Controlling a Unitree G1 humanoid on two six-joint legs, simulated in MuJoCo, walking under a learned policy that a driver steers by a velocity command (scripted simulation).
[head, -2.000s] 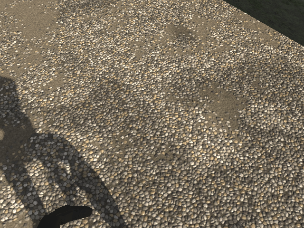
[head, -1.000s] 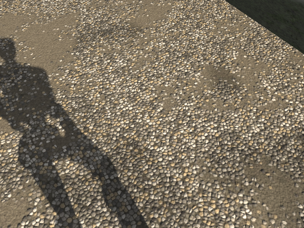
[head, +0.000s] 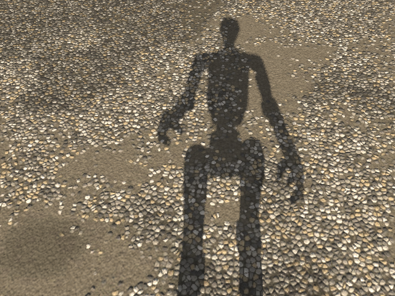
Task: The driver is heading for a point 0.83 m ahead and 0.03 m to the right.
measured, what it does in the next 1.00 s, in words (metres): walks ahead: left foot, then right foot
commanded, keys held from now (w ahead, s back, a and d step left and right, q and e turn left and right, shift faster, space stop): q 0.04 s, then no key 0.70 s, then w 0.26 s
